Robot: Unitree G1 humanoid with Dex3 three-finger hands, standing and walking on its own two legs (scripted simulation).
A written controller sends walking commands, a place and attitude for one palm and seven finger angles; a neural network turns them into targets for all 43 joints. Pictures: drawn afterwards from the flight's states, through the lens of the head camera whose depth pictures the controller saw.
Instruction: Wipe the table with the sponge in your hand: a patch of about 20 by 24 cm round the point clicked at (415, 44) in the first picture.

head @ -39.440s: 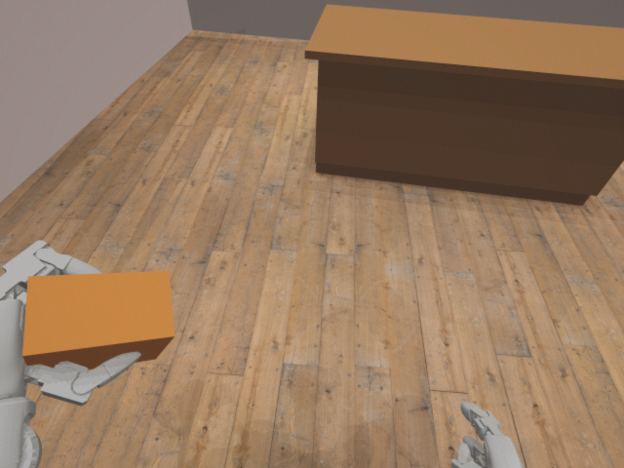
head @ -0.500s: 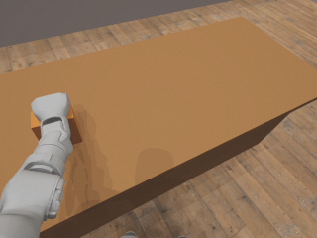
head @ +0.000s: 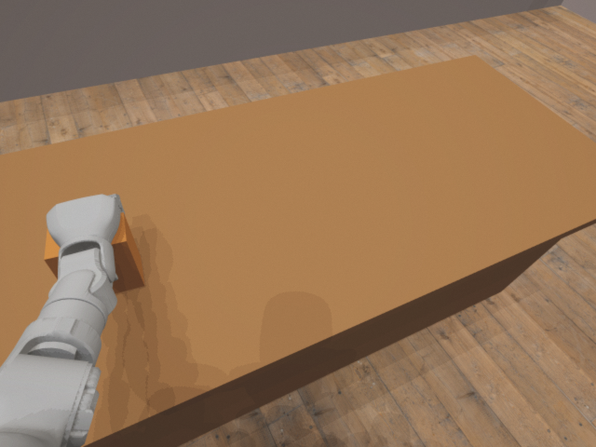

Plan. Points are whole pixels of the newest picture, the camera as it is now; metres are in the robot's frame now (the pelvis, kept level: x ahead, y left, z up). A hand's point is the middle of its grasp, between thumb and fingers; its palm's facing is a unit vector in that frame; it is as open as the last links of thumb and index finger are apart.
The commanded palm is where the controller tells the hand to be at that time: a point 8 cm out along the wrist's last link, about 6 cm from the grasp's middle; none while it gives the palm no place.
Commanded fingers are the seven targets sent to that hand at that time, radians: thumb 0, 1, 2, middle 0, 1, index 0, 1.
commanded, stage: slide back across to the first lane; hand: left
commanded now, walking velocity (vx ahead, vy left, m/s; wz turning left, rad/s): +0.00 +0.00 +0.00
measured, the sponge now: (102, 265) +0.38 +0.32 -0.04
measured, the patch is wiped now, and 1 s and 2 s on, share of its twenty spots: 0.95 0.95 1.00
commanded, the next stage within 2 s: wipe back along the first lane in 0.14 s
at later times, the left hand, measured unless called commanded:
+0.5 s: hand (84, 263) +0.36 +0.33 +0.00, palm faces -0.12 -0.03 -0.99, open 10.0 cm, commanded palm +0.34 +0.30 +0.04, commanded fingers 0.00 0.10 1.30 -1.20 -1.60 -1.20 -1.60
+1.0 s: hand (92, 286) +0.33 +0.30 +0.00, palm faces -0.08 -0.03 -1.00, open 10.0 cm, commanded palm +0.29 +0.28 +0.03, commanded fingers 0.00 0.10 1.30 -1.20 -1.60 -1.20 -1.60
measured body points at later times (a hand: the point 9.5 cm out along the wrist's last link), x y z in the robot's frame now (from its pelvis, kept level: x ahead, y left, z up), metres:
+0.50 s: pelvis +0.01 -0.01 +0.00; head +0.05 +0.01 +0.45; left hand +0.37 +0.32 +0.05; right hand +0.10 -0.27 -0.12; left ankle +0.01 +0.06 -0.71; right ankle +0.00 -0.13 -0.71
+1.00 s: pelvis +0.00 -0.01 +0.00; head +0.02 -0.01 +0.45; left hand +0.33 +0.30 +0.05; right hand +0.14 -0.26 -0.11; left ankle +0.01 +0.06 -0.71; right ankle +0.00 -0.13 -0.71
